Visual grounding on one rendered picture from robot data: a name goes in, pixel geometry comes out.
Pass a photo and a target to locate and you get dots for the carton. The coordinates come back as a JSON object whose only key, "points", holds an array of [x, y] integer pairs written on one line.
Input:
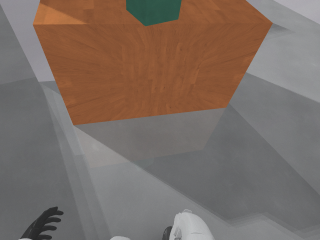
{"points": [[151, 12]]}

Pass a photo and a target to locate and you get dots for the robot left hand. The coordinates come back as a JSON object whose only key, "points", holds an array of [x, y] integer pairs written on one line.
{"points": [[38, 226]]}

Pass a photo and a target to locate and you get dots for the right robot shin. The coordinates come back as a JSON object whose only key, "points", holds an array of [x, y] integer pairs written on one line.
{"points": [[172, 237]]}

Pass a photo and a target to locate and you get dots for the pedestal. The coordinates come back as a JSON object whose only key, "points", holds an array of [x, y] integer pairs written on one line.
{"points": [[108, 66]]}

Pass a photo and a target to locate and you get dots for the robot right thigh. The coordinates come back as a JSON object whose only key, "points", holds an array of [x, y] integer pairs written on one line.
{"points": [[188, 226]]}

